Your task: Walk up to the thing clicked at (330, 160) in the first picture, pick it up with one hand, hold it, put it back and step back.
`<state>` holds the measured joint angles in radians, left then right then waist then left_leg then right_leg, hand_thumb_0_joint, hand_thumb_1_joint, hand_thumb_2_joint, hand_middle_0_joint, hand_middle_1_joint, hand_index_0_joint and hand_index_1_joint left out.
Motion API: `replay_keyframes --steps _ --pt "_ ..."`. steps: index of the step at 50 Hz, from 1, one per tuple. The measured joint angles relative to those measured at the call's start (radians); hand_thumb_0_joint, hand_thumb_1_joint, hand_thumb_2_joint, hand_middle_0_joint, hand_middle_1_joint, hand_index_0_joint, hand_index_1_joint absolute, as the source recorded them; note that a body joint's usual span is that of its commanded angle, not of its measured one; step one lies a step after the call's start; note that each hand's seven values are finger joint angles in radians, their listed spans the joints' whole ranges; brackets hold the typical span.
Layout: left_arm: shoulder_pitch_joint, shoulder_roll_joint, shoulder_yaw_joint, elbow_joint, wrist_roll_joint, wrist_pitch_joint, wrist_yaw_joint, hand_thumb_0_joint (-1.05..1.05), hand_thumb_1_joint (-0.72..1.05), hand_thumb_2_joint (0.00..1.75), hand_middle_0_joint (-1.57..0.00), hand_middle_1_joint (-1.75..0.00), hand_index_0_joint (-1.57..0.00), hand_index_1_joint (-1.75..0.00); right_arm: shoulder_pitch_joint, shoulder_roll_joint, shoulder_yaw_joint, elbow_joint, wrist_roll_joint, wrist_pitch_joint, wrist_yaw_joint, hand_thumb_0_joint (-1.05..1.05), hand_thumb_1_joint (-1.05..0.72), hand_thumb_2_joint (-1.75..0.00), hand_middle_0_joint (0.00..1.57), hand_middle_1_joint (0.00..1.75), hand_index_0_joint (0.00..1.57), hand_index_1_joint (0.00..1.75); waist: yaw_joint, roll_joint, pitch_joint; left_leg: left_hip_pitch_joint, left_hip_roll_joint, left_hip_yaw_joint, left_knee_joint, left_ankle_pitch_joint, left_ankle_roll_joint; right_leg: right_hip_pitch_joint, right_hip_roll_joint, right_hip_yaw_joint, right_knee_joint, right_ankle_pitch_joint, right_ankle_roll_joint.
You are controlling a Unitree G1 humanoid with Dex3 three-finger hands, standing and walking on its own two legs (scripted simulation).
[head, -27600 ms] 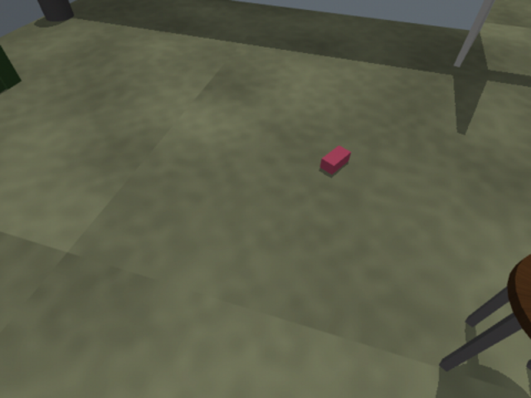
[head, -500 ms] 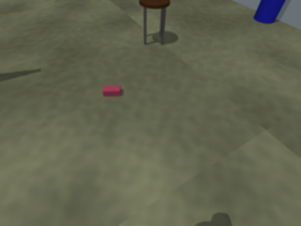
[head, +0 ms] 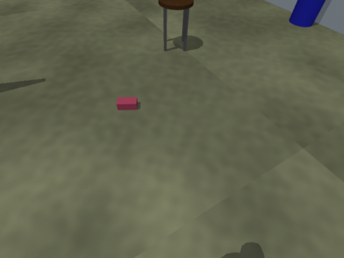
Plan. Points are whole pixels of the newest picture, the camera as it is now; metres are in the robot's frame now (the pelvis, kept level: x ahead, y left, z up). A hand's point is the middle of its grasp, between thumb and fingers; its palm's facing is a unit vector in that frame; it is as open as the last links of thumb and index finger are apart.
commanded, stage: stand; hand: left
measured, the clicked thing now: (127, 103) +1.37 +0.37 -0.75
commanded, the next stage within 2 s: walk up in 0.62 s
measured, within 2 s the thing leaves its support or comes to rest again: neither
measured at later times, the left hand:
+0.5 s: hand out of the picture +0.06 +0.26 -0.16, palm faces -0.01 -0.94 -0.34, open 7.4 cm
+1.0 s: hand out of the picture +0.07 +0.38 -0.19, palm faces +0.06 -0.92 -0.38, open 7.4 cm
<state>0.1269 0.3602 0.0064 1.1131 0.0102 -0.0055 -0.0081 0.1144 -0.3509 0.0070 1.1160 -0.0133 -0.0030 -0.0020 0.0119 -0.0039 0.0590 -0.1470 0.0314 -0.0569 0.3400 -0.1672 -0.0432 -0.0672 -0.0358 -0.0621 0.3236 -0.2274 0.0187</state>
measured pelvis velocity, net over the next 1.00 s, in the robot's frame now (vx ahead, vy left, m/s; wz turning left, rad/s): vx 0.09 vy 0.08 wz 0.07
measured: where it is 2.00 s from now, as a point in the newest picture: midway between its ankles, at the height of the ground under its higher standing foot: (158, 202)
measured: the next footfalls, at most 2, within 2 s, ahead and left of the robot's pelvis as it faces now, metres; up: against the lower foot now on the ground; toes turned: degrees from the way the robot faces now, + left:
left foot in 0.92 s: +0.21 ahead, +0.20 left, +0.00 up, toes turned +8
right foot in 1.48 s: +0.46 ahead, -0.06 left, +0.00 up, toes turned -3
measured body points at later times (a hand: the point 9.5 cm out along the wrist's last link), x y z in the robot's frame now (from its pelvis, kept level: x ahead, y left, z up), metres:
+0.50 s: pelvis +0.00 +0.00 +0.00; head +0.02 +0.00 +0.45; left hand +0.07 +0.31 -0.13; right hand +0.08 -0.30 -0.13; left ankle +0.01 +0.15 -0.75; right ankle -0.03 -0.13 -0.75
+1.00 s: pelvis +0.09 +0.08 -0.03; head +0.09 +0.11 +0.42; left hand +0.07 +0.43 -0.16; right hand +0.21 -0.26 -0.11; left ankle +0.17 +0.19 -0.75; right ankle -0.02 -0.11 -0.71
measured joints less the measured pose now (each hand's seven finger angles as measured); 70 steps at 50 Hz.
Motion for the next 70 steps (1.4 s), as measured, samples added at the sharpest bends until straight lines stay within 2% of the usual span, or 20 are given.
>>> replay_keyframes --steps 31,32,34,36,38,40,44,46,47,48,49,50,52,55,59,63,66,70 --pt "0.001 0.000 0.001 -0.001 0.000 -0.001 0.001 0.00 0.91 0.90 -0.20 -0.30 -0.20 -0.30 -0.002 0.000 0.001 -0.006 0.000 -0.001 0.000 0.00 -0.90 -0.90 0.20 0.30 0.20 0.30 0.001 0.001 -0.005 0.005 0.000 0.004 0.000 0.000 0.001 0.004 0.000 0.004 0.000 0.001 0.001" --pt "0.005 0.000 0.011 -0.009 0.004 -0.002 -0.008 0.00 0.91 0.90 -0.20 -0.30 -0.20 -0.30 0.004 0.000 -0.010 -0.013 -0.004 -0.002 0.008 0.00 -0.90 -0.90 0.20 0.30 0.20 0.30 -0.001 0.001 -0.007 -0.004 -0.001 0.003 0.020 -0.025 0.014 -0.003 -0.001 0.000 0.018 -0.024 -0.006" --pt "0.024 0.004 0.034 -0.029 0.016 -0.013 -0.029 0.00 0.91 0.90 -0.20 -0.30 -0.20 -0.30 0.032 -0.007 -0.034 -0.032 -0.014 -0.004 0.030 0.01 -0.90 -0.90 0.20 0.30 0.20 0.30 -0.001 0.004 -0.022 -0.037 -0.002 -0.001 0.107 -0.141 0.045 -0.018 -0.003 -0.011 0.074 -0.113 -0.026" --pt "0.047 0.012 0.054 -0.053 0.027 -0.029 -0.040 0.00 0.91 0.90 -0.20 -0.30 -0.20 -0.30 0.062 -0.021 -0.053 -0.041 -0.023 0.005 0.044 0.01 -0.90 -0.90 0.20 0.30 0.20 0.30 0.001 0.002 -0.044 -0.106 -0.002 0.025 0.261 -0.221 0.062 -0.011 -0.010 -0.030 0.075 -0.118 -0.038" --pt "0.072 0.023 0.068 -0.077 0.032 -0.046 -0.043 0.00 0.90 0.90 -0.20 -0.30 -0.21 -0.30 0.079 -0.038 -0.066 -0.043 -0.027 0.010 0.052 0.01 -0.90 -0.90 0.20 0.30 0.20 0.30 0.024 -0.007 -0.047 -0.173 -0.007 0.051 0.384 -0.237 0.061 0.011 -0.026 -0.033 0.048 -0.068 -0.048" --pt "0.098 0.032 0.076 -0.088 0.035 -0.057 -0.043 0.00 0.90 0.90 -0.20 -0.30 -0.21 -0.30 0.082 -0.062 -0.081 -0.049 -0.027 0.005 0.063 0.01 -0.90 -0.90 0.20 0.30 0.20 0.30 0.039 0.003 -0.036 -0.224 0.004 0.053 0.423 -0.239 0.060 0.047 -0.031 -0.039 0.020 -0.067 -0.043" --pt "0.148 0.075 0.087 -0.086 0.039 -0.046 -0.051 0.00 0.90 0.90 -0.20 -0.30 -0.20 -0.30 0.077 -0.089 -0.104 -0.085 -0.022 -0.012 0.085 0.01 -0.90 -0.90 0.20 0.30 0.20 0.30 0.045 0.010 -0.013 -0.270 0.043 0.058 0.324 -0.181 0.055 0.105 -0.043 -0.058 0.015 -0.104 -0.014" --pt "0.165 0.101 0.093 -0.081 0.036 -0.034 -0.053 0.00 0.90 0.90 -0.20 -0.30 -0.20 -0.30 0.080 -0.091 -0.116 -0.106 -0.022 -0.025 0.091 0.01 -0.90 -0.90 0.20 0.30 0.20 0.30 0.041 0.001 -0.008 -0.256 0.053 0.074 0.250 -0.079 0.051 0.111 -0.059 -0.065 0.075 -0.161 0.001" --pt "0.171 0.113 0.095 -0.079 0.036 -0.028 -0.053 0.01 0.90 0.90 -0.20 -0.30 -0.20 -0.30 0.079 -0.089 -0.122 -0.114 -0.022 -0.034 0.090 0.01 -0.90 -0.90 0.20 0.30 0.20 0.30 0.040 -0.014 -0.003 -0.248 0.042 0.088 0.251 0.005 0.050 0.100 -0.081 -0.059 0.141 -0.206 -0.007" --pt "0.175 0.122 0.097 -0.076 0.035 -0.021 -0.050 0.01 0.90 0.90 -0.20 -0.30 -0.20 -0.30 0.074 -0.084 -0.128 -0.123 -0.024 -0.044 0.087 0.01 -0.90 -0.90 0.20 0.30 0.20 0.30 0.040 -0.038 0.006 -0.247 0.025 0.110 0.285 0.015 0.054 0.064 -0.110 -0.036 0.249 -0.244 -0.035" --pt "0.175 0.122 0.096 -0.073 0.032 -0.012 -0.045 0.01 0.91 0.90 -0.20 -0.30 -0.20 -0.30 0.071 -0.079 -0.131 -0.136 -0.028 -0.054 0.080 0.01 -0.90 -0.90 0.20 0.30 0.20 0.30 0.031 -0.048 0.012 -0.252 0.015 0.122 0.326 -0.022 0.059 0.003 -0.102 0.023 0.397 -0.282 -0.054" --pt "0.171 0.119 0.091 -0.071 0.027 -0.003 -0.043 0.01 0.91 0.90 -0.20 -0.30 -0.20 -0.30 0.073 -0.072 -0.130 -0.147 -0.027 -0.059 0.074 0.01 -0.90 -0.90 0.20 0.30 0.20 0.30 0.016 -0.049 0.015 -0.248 0.010 0.122 0.344 -0.052 0.065 -0.059 -0.068 0.076 0.536 -0.294 -0.067" --pt "0.156 0.114 0.075 -0.076 0.015 0.006 -0.044 0.01 0.91 0.90 -0.20 -0.30 -0.20 -0.30 0.087 -0.051 -0.119 -0.154 -0.017 -0.058 0.069 0.00 -0.90 -0.90 0.20 0.30 0.20 0.30 -0.006 -0.053 0.014 -0.210 0.001 0.119 0.310 -0.067 0.076 -0.173 -0.012 0.119 0.720 -0.259 -0.084" --pt "0.142 0.103 0.063 -0.101 -0.003 -0.012 -0.055 0.01 0.91 0.90 -0.20 -0.30 -0.20 -0.30 0.115 -0.026 -0.097 -0.155 -0.011 -0.056 0.064 0.00 -0.90 -0.90 0.20 0.30 0.20 0.30 -0.009 -0.067 0.010 -0.120 -0.012 0.137 0.197 -0.042 0.078 -0.309 0.004 0.125 0.769 -0.139 -0.075" --pt "0.138 0.091 0.062 -0.125 0.000 -0.018 -0.074 0.01 0.91 0.90 -0.20 -0.30 -0.20 -0.30 0.162 -0.008 -0.085 -0.163 -0.007 -0.072 0.060 0.01 -0.90 -0.90 0.20 0.30 0.20 0.30 -0.014 -0.076 0.003 -0.014 -0.035 0.151 0.080 -0.030 0.085 -0.411 -0.011 0.134 0.678 -0.018 -0.036" --pt "0.144 0.085 0.065 -0.132 0.009 -0.010 -0.086 0.00 0.91 0.90 -0.20 -0.30 -0.20 -0.30 0.197 -0.005 -0.083 -0.169 -0.007 -0.080 0.059 0.01 -0.90 -0.90 0.20 0.30 0.20 0.30 -0.016 -0.067 -0.007 0.068 -0.044 0.162 0.008 -0.046 0.083 -0.462 -0.028 0.139 0.574 0.042 -0.012" --pt "0.145 0.084 0.067 -0.134 0.014 -0.004 -0.091 0.00 0.91 0.90 -0.20 -0.30 -0.20 -0.30 0.212 -0.011 -0.084 -0.177 -0.006 -0.081 0.059 0.01 -0.90 -0.90 0.20 0.30 0.20 0.30 -0.019 -0.056 -0.007 0.120 -0.045 0.169 -0.030 -0.068 0.074 -0.470 -0.041 0.131 0.481 0.086 -0.010" --pt "0.128 0.080 0.065 -0.138 0.018 -0.005 -0.094 0.01 0.91 0.90 -0.20 -0.30 -0.20 -0.30 0.221 -0.027 -0.087 -0.194 -0.007 -0.077 0.055 0.01 -0.90 -0.90 0.20 0.30 0.20 0.30 -0.022 -0.043 0.002 0.173 -0.042 0.184 -0.029 -0.131 0.054 -0.437 -0.064 0.084 0.325 0.112 -0.024"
